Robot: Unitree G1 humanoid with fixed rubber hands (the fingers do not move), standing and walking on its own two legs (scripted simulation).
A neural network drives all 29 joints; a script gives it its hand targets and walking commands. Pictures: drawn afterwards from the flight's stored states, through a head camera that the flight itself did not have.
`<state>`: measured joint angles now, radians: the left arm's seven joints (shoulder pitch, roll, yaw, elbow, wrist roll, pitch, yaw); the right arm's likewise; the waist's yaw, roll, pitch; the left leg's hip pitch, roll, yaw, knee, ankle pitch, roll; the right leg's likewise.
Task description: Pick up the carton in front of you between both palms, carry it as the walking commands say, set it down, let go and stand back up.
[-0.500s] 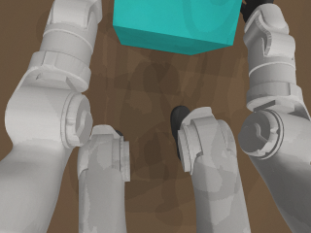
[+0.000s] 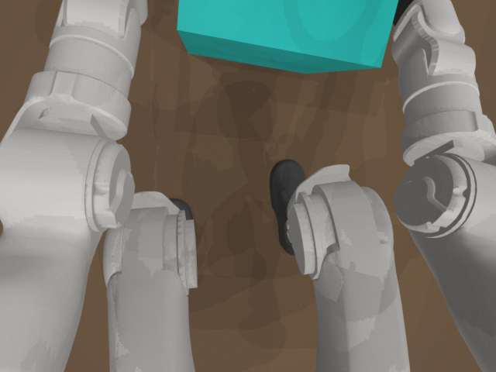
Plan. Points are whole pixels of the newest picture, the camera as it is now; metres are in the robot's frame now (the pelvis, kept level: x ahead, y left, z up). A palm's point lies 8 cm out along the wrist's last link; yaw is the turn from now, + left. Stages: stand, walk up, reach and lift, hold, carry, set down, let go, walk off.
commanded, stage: set down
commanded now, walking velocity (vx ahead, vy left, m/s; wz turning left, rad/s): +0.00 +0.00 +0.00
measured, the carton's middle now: out of the picture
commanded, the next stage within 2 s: let go in 1.28 s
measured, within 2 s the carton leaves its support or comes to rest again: neither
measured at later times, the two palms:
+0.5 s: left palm out of the picture +0.60 +0.08 -0.09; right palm out of the picture +0.51 -0.28 -0.10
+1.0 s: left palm out of the picture +0.61 +0.09 +0.05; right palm out of the picture +0.51 -0.29 +0.05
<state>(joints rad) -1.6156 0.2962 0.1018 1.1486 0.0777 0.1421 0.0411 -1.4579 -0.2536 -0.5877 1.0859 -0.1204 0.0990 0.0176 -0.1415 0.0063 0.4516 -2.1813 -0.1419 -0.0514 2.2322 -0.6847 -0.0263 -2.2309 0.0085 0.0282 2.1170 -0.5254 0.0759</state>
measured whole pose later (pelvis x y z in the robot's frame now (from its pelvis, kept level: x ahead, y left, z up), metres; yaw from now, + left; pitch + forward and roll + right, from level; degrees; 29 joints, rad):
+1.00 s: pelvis +0.01 -0.01 +0.15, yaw +0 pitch +48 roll -1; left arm -1.42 0.39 0.10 0.97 -0.02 0.29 0.04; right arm -1.19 -0.24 -0.39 0.76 0.10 0.25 -0.08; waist -0.16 0.04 0.01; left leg -1.95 -0.06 -0.05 1.66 -0.55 -0.02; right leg -2.01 0.01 0.01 1.58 -0.41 0.02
